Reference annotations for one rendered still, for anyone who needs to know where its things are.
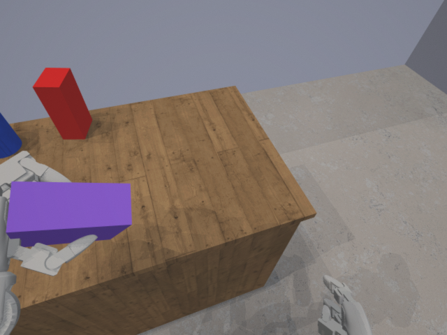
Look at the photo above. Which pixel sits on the sponge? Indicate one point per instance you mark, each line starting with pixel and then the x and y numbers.
pixel 62 212

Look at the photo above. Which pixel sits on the left robot forearm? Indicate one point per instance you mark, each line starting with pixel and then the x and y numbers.
pixel 9 303

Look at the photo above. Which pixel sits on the table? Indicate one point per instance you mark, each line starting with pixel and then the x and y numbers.
pixel 213 207

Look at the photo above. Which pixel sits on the right robot hand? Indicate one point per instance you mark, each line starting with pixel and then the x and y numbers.
pixel 348 320

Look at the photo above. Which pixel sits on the left robot hand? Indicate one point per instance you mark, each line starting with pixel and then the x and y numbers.
pixel 41 258

